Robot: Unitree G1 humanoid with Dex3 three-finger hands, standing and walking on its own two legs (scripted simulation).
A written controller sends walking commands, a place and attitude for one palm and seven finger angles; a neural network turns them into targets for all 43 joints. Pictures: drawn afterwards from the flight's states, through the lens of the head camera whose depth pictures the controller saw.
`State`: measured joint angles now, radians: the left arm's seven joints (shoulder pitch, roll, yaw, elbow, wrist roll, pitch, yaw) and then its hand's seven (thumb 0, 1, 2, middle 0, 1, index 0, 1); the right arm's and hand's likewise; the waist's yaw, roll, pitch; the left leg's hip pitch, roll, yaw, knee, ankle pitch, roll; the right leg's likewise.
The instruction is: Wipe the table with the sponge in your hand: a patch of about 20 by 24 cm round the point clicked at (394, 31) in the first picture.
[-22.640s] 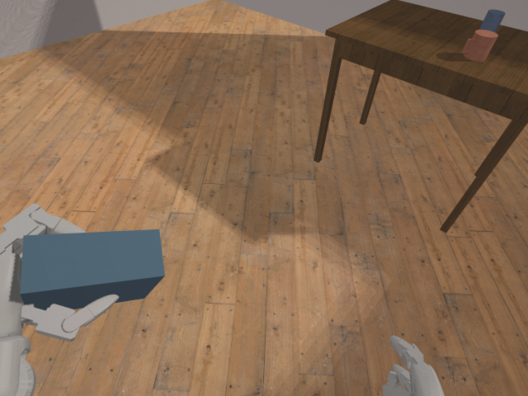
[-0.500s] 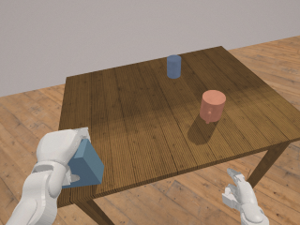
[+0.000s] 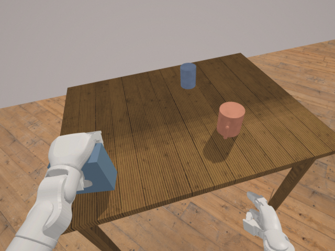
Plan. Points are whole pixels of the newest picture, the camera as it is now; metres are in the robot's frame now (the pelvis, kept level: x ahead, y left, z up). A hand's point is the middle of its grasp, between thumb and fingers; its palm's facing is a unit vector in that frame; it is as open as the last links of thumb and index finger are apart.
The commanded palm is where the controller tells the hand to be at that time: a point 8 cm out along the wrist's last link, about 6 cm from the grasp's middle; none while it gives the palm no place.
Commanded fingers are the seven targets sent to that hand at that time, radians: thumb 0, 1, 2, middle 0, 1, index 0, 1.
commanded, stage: move the sponge above the wiping area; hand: left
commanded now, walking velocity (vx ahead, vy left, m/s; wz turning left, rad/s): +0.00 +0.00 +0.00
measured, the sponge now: (89, 174) +0.26 +0.26 +0.03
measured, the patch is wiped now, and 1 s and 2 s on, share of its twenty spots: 0.00 0.05 0.05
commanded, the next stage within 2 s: none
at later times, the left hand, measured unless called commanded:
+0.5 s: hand (78, 153) +0.28 +0.28 +0.09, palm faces +0.08 -0.06 -1.00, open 9.8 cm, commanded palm +0.25 +0.27 +0.16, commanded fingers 0.00 0.10 1.30 -1.20 -1.60 -1.20 -1.60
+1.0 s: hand (68, 157) +0.26 +0.29 +0.10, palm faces +0.09 -0.06 -0.99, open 9.9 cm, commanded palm +0.24 +0.26 +0.16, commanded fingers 0.00 0.10 1.30 -1.20 -1.60 -1.20 -1.60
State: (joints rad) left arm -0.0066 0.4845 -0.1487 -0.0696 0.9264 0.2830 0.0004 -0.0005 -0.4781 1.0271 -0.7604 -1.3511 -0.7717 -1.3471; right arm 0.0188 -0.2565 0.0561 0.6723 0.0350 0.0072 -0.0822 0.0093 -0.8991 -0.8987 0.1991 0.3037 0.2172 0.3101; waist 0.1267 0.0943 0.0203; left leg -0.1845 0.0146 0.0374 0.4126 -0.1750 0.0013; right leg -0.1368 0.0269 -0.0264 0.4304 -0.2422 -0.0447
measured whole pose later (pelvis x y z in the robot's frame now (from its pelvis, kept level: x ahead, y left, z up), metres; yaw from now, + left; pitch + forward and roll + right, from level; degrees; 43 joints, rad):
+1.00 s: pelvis +0.01 +0.00 +0.00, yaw +1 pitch -3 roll +0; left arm -0.01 0.48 -0.09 -0.05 0.91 0.39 0.05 0.00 -0.48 1.03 -0.76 -1.35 -0.77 -1.34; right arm 0.01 -0.26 0.04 0.69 0.06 0.04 -0.06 0.01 -0.90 -0.90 0.20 0.30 0.19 0.29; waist 0.13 0.10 0.00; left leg -0.19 0.01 0.02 0.42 -0.19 0.00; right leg -0.13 0.02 -0.04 0.43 -0.26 -0.04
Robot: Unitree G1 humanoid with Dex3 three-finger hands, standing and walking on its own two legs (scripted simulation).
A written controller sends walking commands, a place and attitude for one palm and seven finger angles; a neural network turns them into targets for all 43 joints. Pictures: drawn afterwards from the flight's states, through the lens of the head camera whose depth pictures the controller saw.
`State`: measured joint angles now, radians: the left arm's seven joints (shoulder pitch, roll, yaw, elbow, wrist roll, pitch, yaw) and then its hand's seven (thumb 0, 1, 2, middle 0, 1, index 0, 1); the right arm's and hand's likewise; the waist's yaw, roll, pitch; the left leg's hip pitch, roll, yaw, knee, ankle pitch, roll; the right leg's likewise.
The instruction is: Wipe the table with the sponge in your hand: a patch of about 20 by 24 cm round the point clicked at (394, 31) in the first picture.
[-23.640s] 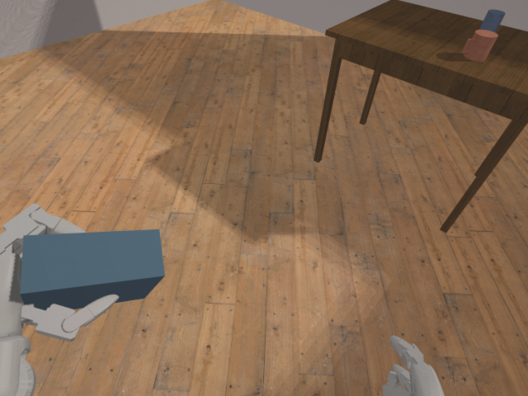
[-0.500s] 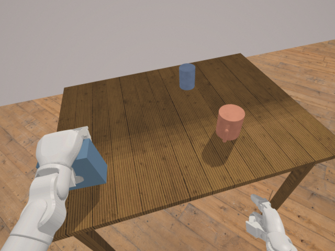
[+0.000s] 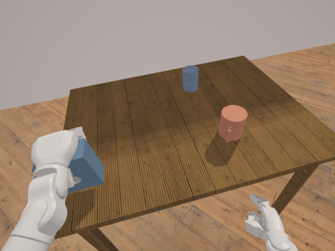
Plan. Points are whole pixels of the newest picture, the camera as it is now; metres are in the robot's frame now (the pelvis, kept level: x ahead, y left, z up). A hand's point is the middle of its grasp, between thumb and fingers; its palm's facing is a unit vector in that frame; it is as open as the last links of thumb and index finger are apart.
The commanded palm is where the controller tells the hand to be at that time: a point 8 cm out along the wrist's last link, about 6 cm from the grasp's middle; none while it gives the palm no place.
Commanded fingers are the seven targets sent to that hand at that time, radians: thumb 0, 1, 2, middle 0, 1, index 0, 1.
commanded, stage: move the sponge above the wiping area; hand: left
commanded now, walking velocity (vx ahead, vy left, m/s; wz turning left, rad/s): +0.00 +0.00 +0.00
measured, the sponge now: (76, 172) +0.26 +0.29 +0.05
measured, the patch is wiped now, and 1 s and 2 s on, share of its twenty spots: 0.05 0.05 0.05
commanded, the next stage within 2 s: none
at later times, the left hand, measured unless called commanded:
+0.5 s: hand (73, 162) +0.26 +0.28 +0.09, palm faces +0.01 -0.09 -1.00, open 9.9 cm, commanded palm +0.23 +0.26 +0.17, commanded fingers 0.00 0.10 1.30 -1.20 -1.60 -1.20 -1.60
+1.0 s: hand (75, 174) +0.24 +0.27 +0.07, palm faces -0.08 -0.15 -0.99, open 9.9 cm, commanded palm +0.23 +0.26 +0.17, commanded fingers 0.00 0.10 1.30 -1.20 -1.60 -1.20 -1.60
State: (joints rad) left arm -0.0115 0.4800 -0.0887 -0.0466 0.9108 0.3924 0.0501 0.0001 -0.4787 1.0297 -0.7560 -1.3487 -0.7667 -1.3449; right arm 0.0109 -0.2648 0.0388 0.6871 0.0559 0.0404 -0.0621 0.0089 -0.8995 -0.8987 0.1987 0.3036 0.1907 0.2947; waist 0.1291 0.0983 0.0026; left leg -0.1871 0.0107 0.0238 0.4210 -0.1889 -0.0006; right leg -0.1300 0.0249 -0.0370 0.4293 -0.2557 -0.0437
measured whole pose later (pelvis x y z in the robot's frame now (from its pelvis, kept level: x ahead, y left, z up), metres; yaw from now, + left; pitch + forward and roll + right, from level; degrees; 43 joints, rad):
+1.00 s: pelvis +0.00 +0.00 +0.00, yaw +0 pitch -2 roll +1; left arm 0.06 0.47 -0.11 -0.09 0.87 0.49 -0.08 0.00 -0.48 1.03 -0.75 -1.36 -0.76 -1.35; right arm 0.00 -0.31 0.04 0.64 0.07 0.05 -0.05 0.01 -0.90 -0.90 0.20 0.30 0.20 0.30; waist 0.10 0.11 0.00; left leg -0.20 0.01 0.02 0.43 -0.19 0.00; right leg -0.15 0.03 -0.03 0.45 -0.27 -0.05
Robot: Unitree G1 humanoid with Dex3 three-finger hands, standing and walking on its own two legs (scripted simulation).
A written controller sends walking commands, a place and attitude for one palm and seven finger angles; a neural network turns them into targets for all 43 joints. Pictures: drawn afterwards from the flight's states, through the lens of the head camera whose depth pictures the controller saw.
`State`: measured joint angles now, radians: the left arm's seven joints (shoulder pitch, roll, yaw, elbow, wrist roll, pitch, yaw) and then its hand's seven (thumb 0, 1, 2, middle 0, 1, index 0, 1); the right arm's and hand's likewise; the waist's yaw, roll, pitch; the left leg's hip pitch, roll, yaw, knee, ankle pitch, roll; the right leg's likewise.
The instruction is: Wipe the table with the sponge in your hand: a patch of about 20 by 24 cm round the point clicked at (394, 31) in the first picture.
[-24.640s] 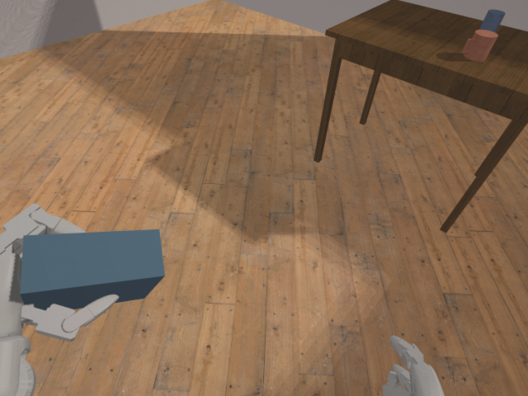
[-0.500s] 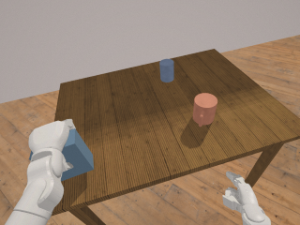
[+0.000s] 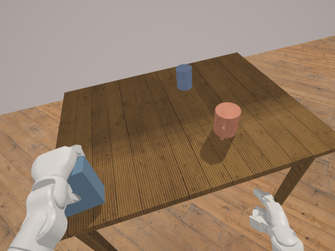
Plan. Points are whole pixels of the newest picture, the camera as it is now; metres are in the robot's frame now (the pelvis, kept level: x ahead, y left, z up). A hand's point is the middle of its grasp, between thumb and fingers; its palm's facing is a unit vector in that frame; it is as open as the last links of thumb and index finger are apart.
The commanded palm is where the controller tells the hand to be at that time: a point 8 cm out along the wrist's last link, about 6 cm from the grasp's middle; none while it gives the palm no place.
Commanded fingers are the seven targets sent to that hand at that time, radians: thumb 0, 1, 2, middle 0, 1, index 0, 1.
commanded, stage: move the sponge above the wiping area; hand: left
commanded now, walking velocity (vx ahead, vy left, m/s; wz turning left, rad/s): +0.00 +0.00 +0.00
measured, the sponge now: (76, 192) +0.23 +0.28 +0.02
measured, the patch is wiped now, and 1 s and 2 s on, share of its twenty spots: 0.05 0.05 0.05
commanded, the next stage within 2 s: lower the sponge onto the table in 1.28 s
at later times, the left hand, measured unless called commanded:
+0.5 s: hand (80, 176) +0.24 +0.25 +0.07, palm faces -0.07 -0.13 -0.99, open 9.9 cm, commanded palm +0.24 +0.26 +0.17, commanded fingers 0.00 0.10 1.30 -1.20 -1.60 -1.20 -1.60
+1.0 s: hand (83, 170) +0.25 +0.24 +0.09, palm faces -0.02 -0.10 -0.99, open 9.9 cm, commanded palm +0.24 +0.26 +0.17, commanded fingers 0.00 0.10 1.30 -1.20 -1.60 -1.20 -1.60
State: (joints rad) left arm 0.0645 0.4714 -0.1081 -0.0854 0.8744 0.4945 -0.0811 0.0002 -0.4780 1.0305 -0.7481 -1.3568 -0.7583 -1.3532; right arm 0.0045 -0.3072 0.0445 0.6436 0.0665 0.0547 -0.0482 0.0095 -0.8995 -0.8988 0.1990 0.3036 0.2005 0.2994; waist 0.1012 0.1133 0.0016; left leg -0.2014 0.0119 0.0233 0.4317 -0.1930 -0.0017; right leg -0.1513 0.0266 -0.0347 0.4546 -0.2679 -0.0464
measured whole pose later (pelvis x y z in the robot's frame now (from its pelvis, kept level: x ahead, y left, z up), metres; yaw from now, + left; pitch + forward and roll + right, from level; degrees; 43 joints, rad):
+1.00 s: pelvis +0.00 +0.00 +0.00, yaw -1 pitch -3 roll +1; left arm 0.08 0.46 -0.16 -0.15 0.93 0.35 -0.03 0.00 -0.48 1.04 -0.75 -1.35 -0.76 -1.35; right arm 0.02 -0.27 0.04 0.65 0.04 0.05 -0.04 0.01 -0.90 -0.90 0.20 0.30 0.21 0.31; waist 0.12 0.10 0.00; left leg -0.18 0.02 0.04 0.41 -0.19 0.00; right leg -0.13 0.03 -0.02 0.43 -0.26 -0.05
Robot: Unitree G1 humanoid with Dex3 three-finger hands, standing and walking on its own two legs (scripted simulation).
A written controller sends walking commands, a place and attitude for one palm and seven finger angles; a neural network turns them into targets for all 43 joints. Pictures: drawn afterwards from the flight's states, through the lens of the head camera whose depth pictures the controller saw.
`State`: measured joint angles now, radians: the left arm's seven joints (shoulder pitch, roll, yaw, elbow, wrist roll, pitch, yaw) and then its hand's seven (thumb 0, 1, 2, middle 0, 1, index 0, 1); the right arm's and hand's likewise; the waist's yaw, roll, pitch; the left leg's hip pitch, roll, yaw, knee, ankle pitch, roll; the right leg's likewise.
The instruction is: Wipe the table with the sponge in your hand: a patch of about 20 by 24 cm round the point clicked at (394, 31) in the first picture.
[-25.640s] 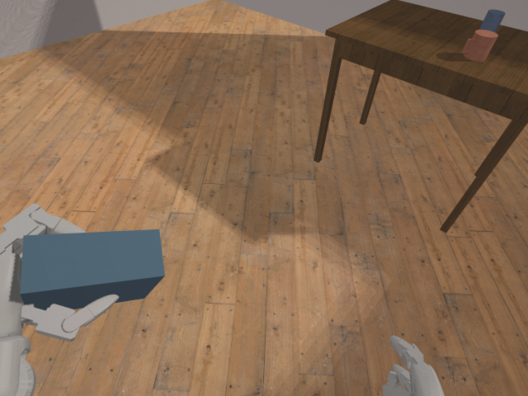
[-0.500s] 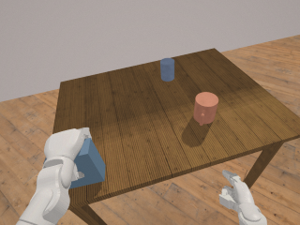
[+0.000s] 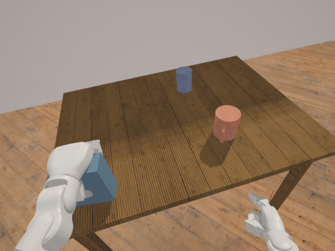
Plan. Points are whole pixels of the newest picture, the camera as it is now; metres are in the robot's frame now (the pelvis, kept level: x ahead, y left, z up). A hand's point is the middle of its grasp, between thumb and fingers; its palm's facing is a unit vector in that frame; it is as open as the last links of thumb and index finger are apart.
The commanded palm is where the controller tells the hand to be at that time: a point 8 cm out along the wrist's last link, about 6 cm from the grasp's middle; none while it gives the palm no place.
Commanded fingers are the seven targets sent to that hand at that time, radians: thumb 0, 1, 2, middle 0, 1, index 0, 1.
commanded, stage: move the sponge above the wiping area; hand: left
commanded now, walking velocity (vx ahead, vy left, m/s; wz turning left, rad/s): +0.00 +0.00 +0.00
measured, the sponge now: (89, 185) +0.24 +0.25 +0.03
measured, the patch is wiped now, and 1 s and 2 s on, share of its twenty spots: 0.05 0.05 0.15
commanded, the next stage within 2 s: lower the sponge onto the table in 0.28 s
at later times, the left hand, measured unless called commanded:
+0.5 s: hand (79, 160) +0.26 +0.26 +0.10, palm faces +0.10 -0.06 -0.99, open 9.9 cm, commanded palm +0.23 +0.27 +0.17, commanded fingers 0.00 0.10 1.30 -1.20 -1.60 -1.20 -1.60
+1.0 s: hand (73, 159) +0.27 +0.28 +0.10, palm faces +0.11 -0.06 -0.99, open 9.9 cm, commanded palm +0.23 +0.26 +0.16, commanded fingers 0.00 0.10 1.30 -1.20 -1.60 -1.20 -1.60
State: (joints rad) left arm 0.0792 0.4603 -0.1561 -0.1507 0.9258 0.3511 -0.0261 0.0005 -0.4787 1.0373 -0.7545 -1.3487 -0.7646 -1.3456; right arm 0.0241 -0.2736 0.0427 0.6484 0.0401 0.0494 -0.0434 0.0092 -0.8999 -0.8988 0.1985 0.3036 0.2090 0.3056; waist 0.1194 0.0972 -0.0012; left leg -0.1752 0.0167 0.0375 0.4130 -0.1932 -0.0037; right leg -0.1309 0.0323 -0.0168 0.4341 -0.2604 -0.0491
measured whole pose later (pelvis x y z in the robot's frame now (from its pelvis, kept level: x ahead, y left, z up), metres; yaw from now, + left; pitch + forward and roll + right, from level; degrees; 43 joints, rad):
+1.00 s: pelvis +0.00 +0.00 +0.00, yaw +0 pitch -3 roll +0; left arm -0.05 0.45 -0.12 -0.01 0.93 0.40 0.08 0.00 -0.48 1.04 -0.76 -1.35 -0.77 -1.35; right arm 0.01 -0.25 0.05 0.69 0.06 0.04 -0.04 0.01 -0.90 -0.90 0.20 0.30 0.20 0.30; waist 0.12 0.09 0.00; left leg -0.17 0.02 0.03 0.40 -0.18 -0.01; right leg -0.12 0.04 -0.02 0.41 -0.24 -0.05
